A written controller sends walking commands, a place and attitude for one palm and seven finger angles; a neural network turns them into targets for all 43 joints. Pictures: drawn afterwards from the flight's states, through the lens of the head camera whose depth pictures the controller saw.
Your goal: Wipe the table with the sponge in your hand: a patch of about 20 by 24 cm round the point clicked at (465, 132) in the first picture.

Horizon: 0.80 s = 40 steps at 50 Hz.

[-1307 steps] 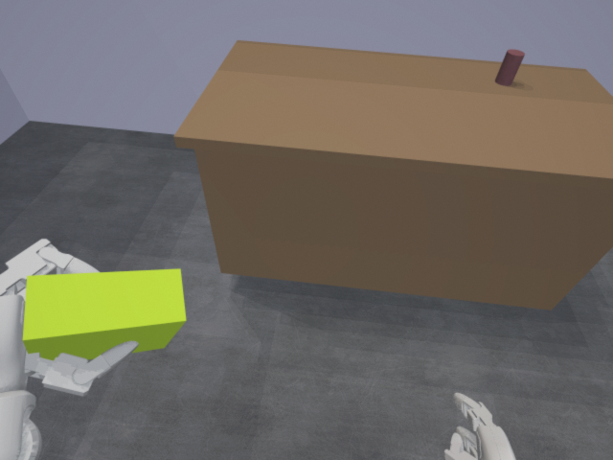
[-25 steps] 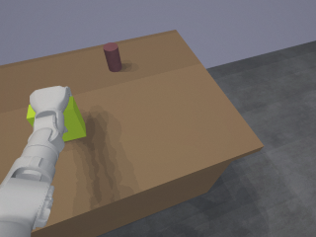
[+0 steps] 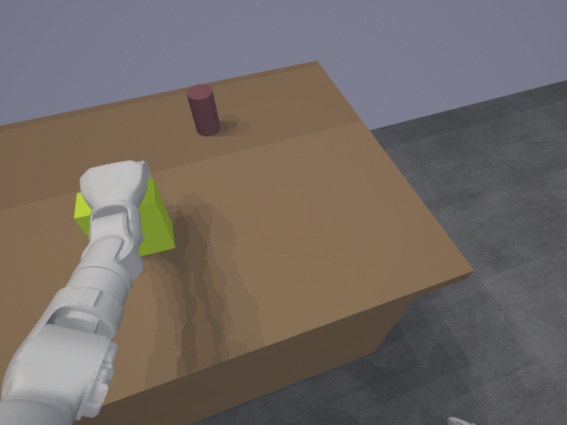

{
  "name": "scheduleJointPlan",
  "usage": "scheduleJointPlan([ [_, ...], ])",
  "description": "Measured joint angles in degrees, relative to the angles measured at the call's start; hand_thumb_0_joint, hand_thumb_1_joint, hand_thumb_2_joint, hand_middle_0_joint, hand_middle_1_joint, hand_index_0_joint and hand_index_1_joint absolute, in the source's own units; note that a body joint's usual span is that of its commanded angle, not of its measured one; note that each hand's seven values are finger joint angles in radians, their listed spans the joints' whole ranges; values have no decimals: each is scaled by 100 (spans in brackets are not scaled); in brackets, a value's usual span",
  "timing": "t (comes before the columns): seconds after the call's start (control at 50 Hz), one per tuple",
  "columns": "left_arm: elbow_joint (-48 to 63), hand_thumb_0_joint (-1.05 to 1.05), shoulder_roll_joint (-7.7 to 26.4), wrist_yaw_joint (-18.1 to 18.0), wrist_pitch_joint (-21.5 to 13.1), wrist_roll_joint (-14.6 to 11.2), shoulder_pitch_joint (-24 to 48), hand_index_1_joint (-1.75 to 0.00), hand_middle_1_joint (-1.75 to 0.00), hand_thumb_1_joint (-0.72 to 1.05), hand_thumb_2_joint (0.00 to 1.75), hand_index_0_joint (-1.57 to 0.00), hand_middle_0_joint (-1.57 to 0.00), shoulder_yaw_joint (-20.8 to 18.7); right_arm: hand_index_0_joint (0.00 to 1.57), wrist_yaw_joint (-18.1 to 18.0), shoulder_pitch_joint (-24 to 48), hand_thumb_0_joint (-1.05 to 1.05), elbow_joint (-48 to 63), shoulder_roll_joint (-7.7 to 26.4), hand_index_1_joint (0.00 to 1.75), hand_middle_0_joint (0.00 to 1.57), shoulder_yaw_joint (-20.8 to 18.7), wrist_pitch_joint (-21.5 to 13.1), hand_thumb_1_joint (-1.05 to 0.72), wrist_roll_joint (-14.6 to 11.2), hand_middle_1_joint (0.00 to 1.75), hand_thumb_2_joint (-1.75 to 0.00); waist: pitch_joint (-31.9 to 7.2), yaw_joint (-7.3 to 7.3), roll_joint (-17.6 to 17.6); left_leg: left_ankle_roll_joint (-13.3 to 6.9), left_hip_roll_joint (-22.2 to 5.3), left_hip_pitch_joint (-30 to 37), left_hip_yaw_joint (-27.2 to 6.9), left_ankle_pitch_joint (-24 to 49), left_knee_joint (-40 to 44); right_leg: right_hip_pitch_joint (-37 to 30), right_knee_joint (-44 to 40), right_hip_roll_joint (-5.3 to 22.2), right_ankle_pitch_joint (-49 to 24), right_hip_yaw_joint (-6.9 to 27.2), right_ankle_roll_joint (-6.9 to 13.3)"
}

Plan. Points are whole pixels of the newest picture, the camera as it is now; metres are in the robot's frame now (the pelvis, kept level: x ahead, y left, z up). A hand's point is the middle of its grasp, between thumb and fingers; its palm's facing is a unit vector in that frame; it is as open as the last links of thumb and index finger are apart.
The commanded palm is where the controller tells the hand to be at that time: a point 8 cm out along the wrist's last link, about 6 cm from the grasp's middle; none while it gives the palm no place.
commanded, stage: wipe back along the middle lane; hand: left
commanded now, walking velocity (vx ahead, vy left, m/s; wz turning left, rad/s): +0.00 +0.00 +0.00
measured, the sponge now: (133, 230) +0.41 +0.28 -0.01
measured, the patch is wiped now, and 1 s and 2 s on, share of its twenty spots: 0.60 0.65 0.90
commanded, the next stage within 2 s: slide across to the third lane in 1.48 s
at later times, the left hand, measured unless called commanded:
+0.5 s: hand (129, 232) +0.38 +0.25 +0.04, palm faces -0.04 -0.01 -1.00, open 9.6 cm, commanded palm +0.33 +0.23 +0.07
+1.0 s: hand (136, 259) +0.33 +0.23 +0.04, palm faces +0.00 -0.03 -1.00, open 9.6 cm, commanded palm +0.28 +0.20 +0.07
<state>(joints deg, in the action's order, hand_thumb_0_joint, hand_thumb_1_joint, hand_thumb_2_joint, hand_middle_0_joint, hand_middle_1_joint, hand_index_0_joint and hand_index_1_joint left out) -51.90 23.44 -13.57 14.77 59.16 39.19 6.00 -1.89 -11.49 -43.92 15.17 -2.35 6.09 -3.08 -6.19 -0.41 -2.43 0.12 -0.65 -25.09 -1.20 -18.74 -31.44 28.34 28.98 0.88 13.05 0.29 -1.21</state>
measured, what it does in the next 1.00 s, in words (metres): stands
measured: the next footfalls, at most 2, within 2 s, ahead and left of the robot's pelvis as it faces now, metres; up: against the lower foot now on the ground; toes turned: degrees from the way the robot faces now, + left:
none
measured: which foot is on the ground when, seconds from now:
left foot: down 0.00-1.00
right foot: down 0.00-1.00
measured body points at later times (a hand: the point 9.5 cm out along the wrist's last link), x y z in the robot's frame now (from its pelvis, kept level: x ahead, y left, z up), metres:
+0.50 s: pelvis +0.00 +0.00 +0.00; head +0.03 -0.01 +0.45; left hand +0.37 +0.25 +0.09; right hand +0.17 -0.24 -0.12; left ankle -0.05 +0.12 -0.73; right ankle +0.00 -0.14 -0.73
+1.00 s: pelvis +0.00 +0.00 +0.00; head +0.02 -0.02 +0.45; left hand +0.33 +0.23 +0.09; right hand +0.21 -0.22 -0.11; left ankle -0.05 +0.12 -0.73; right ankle +0.00 -0.14 -0.73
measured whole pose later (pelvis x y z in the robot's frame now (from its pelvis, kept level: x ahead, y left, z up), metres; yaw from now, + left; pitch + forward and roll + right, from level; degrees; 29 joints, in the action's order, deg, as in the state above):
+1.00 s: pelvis +0.00 +0.00 +0.00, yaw +0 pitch +7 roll +0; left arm -21.0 16.1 -12.1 27.4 59.1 15.9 15.8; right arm -0.6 -4.0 -39.4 14.9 -0.1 6.3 -4.3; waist -6.3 4.7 -3.3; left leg 0.0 0.3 -18.0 -1.1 -19.8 -31.3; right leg 22.4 31.4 1.8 15.5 0.4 -1.3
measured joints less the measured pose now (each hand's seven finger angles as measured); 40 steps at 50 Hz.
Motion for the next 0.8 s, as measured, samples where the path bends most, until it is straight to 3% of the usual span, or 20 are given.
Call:
scheduleJointPlan([
  [0.2,657,0,-209,-101,268,-113,-584,-146,-144,-47,112,-74,-74,137,20,34,51,0,23,5,30,20,34,69,-91,-65,30,-89,-44,100,-7,-21,19,210,47,9,73,-176,-26,18,4,45,-19],
  [0.54,1434,0,-515,56,762,-68,-1052,-147,-145,-46,111,-74,-73,583,20,-5,472,0,331,-42,30,20,141,43,-91,-100,30,-89,-28,304,27,-39,88,390,18,-1,42,-344,74,87,72,20,-17],
  [0.8,2548,1,-608,91,1017,-54,-1961,-147,-145,-46,111,-74,-73,773,20,60,593,1,398,-48,30,20,211,38,-91,-105,30,-89,-34,420,-54,-34,81,640,38,-82,53,-554,127,81,177,37,-25],
])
